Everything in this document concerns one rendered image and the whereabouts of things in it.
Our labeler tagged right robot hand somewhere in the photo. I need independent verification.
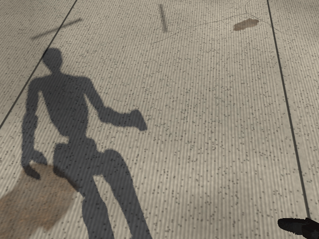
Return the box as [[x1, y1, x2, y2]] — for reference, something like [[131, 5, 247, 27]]
[[277, 217, 319, 239]]

